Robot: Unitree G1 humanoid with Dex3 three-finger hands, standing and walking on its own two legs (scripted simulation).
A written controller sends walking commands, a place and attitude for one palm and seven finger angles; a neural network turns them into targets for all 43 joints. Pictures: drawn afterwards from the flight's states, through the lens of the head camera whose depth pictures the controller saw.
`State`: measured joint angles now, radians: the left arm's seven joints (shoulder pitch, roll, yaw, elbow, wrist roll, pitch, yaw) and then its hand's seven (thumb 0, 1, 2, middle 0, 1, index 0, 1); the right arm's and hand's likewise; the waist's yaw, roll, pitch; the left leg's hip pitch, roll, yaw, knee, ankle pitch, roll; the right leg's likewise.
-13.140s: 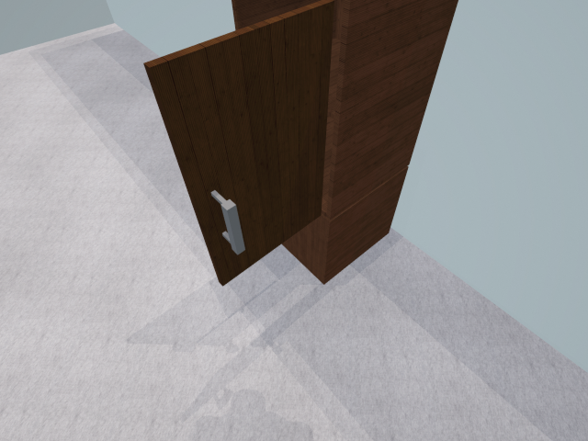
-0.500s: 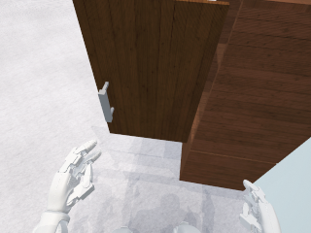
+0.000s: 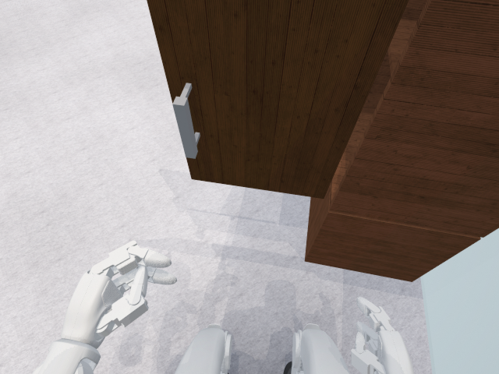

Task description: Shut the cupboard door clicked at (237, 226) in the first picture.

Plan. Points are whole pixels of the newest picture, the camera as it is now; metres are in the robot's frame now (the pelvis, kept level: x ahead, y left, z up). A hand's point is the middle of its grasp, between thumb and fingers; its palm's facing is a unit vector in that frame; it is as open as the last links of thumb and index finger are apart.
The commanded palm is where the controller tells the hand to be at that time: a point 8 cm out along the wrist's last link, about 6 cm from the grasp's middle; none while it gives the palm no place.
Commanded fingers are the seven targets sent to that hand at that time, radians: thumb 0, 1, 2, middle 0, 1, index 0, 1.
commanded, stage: raise the hand and make a fist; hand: left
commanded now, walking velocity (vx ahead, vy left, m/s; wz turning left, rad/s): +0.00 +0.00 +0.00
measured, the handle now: (189, 122) +0.56 +0.16 +0.03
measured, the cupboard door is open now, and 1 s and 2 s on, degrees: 92 92 92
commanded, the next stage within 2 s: bring the fist close to the handle in 1.12 s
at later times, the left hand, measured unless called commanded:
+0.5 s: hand (138, 291) +0.23 +0.17 +0.05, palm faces -0.09 -0.99 -0.04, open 3.1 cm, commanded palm +0.21 +0.23 +0.05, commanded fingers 0.00 0.90 0.90 -1.30 -1.50 -1.30 -1.50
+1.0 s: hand (138, 281) +0.24 +0.17 +0.05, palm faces -0.11 -0.99 -0.05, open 3.1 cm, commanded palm +0.22 +0.23 +0.05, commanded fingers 0.00 0.90 0.90 -1.30 -1.50 -1.30 -1.50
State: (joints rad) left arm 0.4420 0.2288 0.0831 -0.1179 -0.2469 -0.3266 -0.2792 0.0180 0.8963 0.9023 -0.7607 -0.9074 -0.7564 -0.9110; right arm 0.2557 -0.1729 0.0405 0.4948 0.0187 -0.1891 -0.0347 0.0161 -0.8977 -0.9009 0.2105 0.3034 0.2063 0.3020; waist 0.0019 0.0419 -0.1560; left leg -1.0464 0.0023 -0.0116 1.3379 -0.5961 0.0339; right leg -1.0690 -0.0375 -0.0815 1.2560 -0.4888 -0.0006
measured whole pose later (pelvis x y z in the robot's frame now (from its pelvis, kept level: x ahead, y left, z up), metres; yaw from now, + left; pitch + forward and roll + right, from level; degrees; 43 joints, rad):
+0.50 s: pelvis +0.02 -0.01 +0.00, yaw +0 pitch +19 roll -3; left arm 0.44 0.26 0.13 -0.09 -0.26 -0.40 -0.32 0.02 0.90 0.90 -1.21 -1.40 -1.21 -1.41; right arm 0.21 -0.23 0.01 0.43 0.02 -0.17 -0.04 0.01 -0.90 -0.90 0.21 0.30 0.20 0.30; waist 0.00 0.02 -0.18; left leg -1.04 0.01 -0.03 1.34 -0.63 0.02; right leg -1.06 -0.03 -0.10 1.26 -0.52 -0.01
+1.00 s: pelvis +0.02 -0.01 +0.00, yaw +0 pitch +19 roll -3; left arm 0.40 0.27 0.17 -0.03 -0.30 -0.40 -0.36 0.02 0.90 0.90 -1.30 -1.50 -1.30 -1.50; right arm 0.25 -0.24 -0.01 0.47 0.03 -0.16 -0.05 0.01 -0.90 -0.90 0.21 0.30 0.20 0.30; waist -0.01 0.03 -0.18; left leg -1.05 0.01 -0.02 1.33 -0.63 0.02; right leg -1.08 -0.03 -0.09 1.26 -0.53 -0.02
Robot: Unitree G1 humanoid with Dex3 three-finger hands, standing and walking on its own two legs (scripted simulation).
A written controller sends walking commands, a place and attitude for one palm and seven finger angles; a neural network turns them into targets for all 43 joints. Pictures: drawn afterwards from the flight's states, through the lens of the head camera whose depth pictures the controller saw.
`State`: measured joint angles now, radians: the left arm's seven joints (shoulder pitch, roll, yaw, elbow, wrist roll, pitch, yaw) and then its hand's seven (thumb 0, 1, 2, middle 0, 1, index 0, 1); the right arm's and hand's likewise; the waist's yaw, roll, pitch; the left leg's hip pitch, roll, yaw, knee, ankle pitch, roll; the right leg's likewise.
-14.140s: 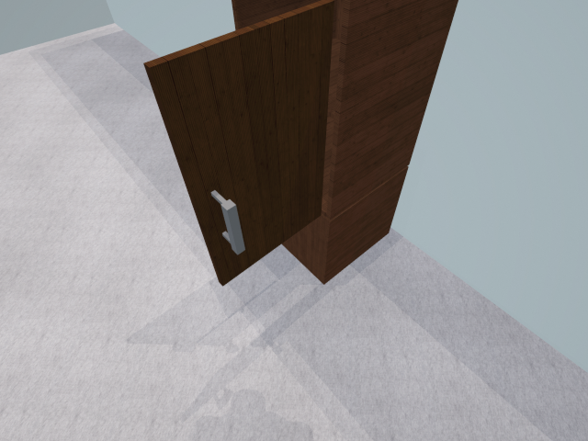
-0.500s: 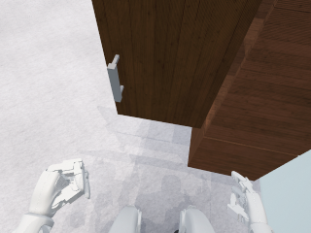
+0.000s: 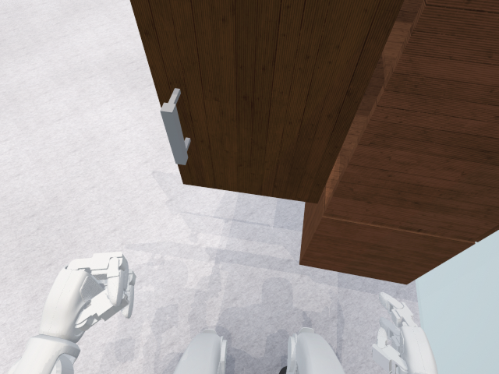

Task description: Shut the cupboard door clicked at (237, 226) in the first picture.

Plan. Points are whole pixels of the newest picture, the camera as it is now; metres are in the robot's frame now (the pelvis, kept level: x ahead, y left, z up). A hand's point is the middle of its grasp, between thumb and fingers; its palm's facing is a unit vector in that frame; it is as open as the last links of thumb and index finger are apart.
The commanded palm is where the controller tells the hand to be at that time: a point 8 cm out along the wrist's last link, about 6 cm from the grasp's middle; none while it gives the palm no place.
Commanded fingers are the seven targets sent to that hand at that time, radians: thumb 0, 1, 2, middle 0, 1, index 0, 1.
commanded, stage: raise the hand and make a fist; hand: left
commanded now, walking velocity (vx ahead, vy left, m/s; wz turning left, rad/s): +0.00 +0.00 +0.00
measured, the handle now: (178, 128) +0.55 +0.17 +0.03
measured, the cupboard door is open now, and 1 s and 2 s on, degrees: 92 92 91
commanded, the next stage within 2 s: bring the fist close to the handle in 0.12 s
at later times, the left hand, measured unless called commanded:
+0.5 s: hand (140, 265) +0.27 +0.18 +0.04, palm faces -0.14 -0.99 -0.03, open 3.1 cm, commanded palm +0.27 +0.23 +0.04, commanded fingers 0.00 0.90 0.90 -1.30 -1.50 -1.30 -1.50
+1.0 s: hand (172, 194) +0.39 +0.16 +0.03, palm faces -0.12 -0.99 -0.03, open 3.1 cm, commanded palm +0.39 +0.21 +0.03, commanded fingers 0.00 0.90 0.90 -1.30 -1.50 -1.30 -1.50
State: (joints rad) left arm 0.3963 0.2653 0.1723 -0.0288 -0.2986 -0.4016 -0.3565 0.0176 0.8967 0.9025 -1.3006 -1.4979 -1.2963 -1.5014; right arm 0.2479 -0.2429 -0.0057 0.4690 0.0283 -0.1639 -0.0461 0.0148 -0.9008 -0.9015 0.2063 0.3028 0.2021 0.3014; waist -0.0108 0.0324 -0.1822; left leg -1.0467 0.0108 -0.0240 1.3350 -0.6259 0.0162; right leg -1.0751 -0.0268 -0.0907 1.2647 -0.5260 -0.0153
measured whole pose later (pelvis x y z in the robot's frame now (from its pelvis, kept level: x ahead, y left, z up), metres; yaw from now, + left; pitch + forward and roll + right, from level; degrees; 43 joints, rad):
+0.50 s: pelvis +0.00 +0.00 -0.01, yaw +0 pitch +20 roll -3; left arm 0.16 0.27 0.14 0.10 -0.26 -0.37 -0.34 0.02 0.90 0.90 -1.30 -1.50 -1.30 -1.50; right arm 0.22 -0.25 0.02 0.49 0.02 -0.17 -0.05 0.01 -0.90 -0.90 0.21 0.30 0.20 0.30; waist -0.02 0.03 -0.18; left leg -1.09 0.01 -0.04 1.36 -0.63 0.02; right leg -1.11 -0.03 -0.10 1.28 -0.52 -0.01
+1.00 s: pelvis +0.00 +0.00 +0.00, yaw +0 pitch +23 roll -2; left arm -0.36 0.28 0.19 0.61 -0.18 -0.41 -0.25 0.02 0.90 0.90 -1.30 -1.50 -1.30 -1.50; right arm 0.26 -0.26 0.01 0.58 0.01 -0.09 -0.03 0.01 -0.90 -0.90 0.21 0.30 0.20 0.30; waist -0.07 0.02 -0.16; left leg -1.11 0.00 0.00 1.31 -0.60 0.02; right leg -1.14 -0.03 -0.07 1.25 -0.50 -0.01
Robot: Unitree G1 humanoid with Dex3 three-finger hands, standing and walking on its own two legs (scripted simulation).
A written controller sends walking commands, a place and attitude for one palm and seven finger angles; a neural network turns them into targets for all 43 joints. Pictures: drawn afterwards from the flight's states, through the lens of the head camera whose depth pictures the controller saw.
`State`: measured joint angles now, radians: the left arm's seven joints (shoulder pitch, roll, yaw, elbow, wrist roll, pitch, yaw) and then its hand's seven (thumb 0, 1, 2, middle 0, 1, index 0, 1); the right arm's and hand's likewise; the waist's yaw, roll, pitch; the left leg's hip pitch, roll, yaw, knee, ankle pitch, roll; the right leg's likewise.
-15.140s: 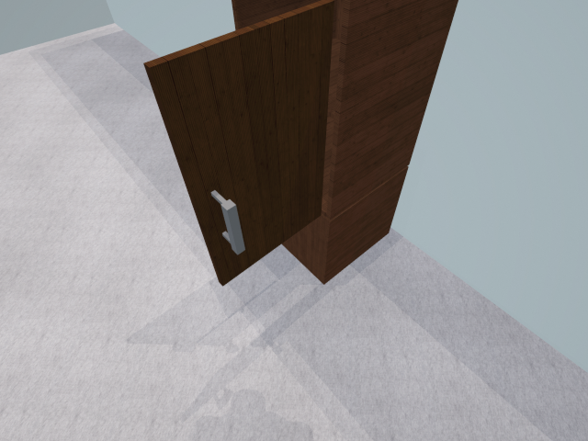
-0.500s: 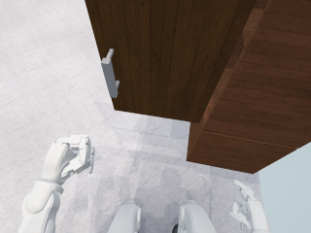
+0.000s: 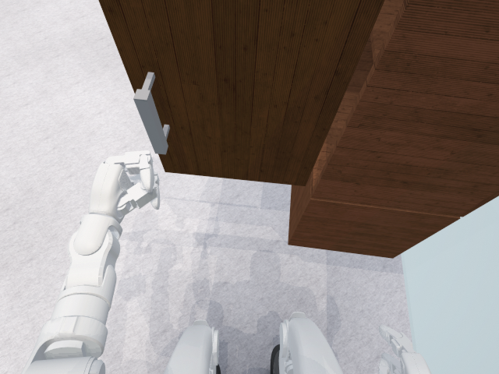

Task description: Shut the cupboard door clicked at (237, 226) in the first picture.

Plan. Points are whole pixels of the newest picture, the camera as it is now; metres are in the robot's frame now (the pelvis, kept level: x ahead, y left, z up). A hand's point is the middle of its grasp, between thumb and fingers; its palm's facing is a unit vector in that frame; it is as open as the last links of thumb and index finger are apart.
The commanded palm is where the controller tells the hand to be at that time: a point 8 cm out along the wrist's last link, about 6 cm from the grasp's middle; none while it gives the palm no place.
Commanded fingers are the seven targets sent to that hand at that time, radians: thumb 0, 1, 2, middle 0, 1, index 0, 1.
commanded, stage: bring the fist close to the handle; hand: left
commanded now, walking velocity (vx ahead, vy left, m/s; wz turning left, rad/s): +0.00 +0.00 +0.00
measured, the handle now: (156, 116) +0.55 +0.17 +0.02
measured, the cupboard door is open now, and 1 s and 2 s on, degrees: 92 91 75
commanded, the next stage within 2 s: push the door shut along its arc in 0.62 s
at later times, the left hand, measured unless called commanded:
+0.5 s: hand (161, 160) +0.45 +0.15 +0.02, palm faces -0.10 -1.00 -0.02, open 3.1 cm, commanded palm +0.43 +0.21 +0.03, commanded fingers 0.00 0.90 0.90 -1.30 -1.50 -1.30 -1.50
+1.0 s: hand (164, 150) +0.47 +0.15 +0.03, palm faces -0.18 -0.98 -0.03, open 3.1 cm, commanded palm +0.47 +0.19 +0.03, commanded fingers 0.00 0.90 0.90 -1.30 -1.50 -1.30 -1.50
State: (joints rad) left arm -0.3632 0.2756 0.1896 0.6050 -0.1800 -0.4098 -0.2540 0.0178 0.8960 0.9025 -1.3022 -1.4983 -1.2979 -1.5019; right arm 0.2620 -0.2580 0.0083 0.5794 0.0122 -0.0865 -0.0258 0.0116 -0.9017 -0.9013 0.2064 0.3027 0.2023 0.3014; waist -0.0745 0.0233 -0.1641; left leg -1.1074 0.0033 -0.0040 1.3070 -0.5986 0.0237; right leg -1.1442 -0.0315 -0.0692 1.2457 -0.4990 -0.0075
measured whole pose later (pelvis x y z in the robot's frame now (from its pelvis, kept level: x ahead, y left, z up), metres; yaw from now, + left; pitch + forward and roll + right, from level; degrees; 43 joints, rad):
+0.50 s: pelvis +0.00 +0.00 +0.00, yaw -1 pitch +26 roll -2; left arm -0.63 0.34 0.32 0.93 -0.14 -0.48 -0.28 0.02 0.90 0.90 -1.30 -1.50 -1.30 -1.50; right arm 0.33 -0.25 0.01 0.61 0.00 0.01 0.00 0.01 -0.90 -0.90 0.21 0.30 0.20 0.30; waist -0.13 0.03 -0.15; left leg -1.17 0.02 0.01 1.32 -0.59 0.02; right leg -1.22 -0.02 -0.05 1.25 -0.48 -0.01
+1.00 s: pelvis -0.01 +0.01 -0.01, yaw +0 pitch +26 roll -3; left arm -0.79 0.38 0.27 1.06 -0.12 -0.50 -0.32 0.02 0.89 0.91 -1.30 -1.50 -1.30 -1.50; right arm 0.26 -0.26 0.02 0.60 -0.01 0.01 0.00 0.01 -0.90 -0.90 0.21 0.30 0.20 0.30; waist -0.14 0.03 -0.15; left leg -1.21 0.01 -0.02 1.36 -0.60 0.03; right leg -1.24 -0.03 -0.08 1.27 -0.48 0.00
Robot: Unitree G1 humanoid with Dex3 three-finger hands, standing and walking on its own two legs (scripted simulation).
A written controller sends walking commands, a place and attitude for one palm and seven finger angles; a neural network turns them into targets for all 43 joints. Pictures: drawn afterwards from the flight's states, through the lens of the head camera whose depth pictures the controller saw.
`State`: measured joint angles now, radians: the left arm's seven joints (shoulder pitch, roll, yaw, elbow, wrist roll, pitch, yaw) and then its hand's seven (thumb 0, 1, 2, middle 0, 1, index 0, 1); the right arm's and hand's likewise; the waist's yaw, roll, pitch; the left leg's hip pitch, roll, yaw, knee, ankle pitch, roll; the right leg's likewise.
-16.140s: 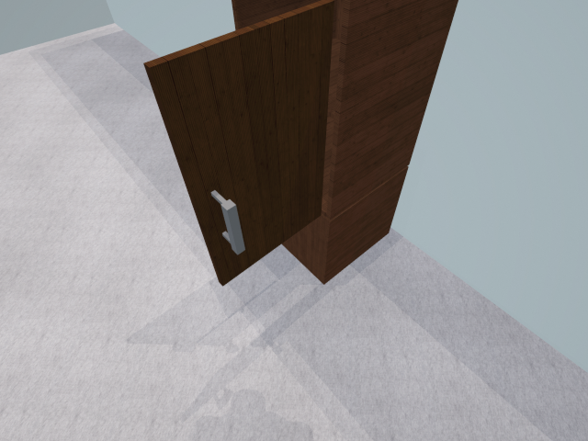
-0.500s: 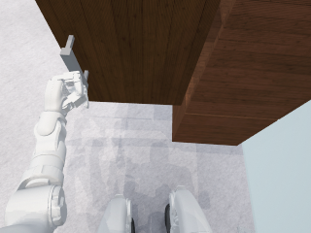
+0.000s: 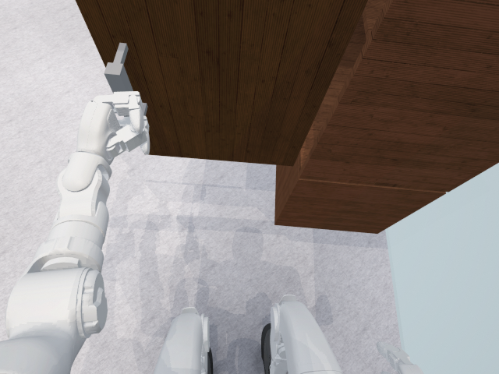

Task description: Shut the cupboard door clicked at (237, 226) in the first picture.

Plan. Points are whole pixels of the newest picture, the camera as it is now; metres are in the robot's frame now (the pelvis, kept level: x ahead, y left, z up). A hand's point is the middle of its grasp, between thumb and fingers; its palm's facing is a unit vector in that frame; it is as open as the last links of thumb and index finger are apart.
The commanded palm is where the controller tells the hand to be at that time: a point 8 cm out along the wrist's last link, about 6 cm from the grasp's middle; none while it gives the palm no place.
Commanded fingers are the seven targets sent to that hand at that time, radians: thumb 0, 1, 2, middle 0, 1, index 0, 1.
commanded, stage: push the door shut along its arc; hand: left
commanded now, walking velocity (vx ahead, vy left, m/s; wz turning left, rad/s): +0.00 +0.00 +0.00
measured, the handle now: (131, 93) +0.56 +0.17 +0.04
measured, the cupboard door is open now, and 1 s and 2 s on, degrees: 91 75 73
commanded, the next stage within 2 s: pull the fist back off the door in 0.94 s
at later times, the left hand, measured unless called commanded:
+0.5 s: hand (150, 109) +0.52 +0.14 +0.04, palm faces -0.28 -0.96 -0.03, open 3.2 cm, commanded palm +0.54 +0.15 +0.04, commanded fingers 0.00 0.90 0.90 -1.30 -1.50 -1.30 -1.50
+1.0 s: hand (189, 77) +0.59 +0.08 +0.04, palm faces -0.39 -0.92 -0.02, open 3.1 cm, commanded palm +0.60 +0.10 +0.04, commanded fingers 0.00 0.90 0.90 -1.30 -1.50 -1.30 -1.50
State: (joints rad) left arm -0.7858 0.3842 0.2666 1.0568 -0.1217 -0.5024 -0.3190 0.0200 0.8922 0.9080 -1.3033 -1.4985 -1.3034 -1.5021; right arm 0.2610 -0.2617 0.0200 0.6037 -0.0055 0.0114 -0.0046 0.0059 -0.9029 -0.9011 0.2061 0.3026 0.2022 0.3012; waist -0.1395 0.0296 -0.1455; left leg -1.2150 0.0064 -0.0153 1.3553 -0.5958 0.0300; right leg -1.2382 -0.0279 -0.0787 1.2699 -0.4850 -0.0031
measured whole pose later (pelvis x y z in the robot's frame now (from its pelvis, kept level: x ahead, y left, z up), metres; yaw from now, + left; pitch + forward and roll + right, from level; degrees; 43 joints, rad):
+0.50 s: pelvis -0.01 +0.00 -0.01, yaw -1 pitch +29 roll -5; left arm -1.03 0.52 0.25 1.18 -0.10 -0.38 -0.40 0.02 0.90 0.90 -1.30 -1.50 -1.34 -1.50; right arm 0.35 -0.27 0.04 0.66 -0.02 0.01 -0.01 0.01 -0.90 -0.90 0.21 0.30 0.20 0.30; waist -0.21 0.04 -0.13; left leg -1.33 0.02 -0.04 1.41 -0.59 0.03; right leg -1.33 -0.02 -0.10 1.29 -0.47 -0.01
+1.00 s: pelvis -0.01 +0.00 -0.04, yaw -3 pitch +34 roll -6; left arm -1.31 0.64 0.28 1.29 0.01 -0.25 -0.43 0.02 0.90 0.90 -1.30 -1.50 -1.30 -1.50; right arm 0.35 -0.25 0.08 0.63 -0.04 -0.04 -0.01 0.00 -0.90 -0.90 0.21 0.30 0.20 0.30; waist -0.32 0.07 -0.12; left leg -1.47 0.04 -0.04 1.50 -0.63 0.03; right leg -1.48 0.00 -0.10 1.37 -0.48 -0.01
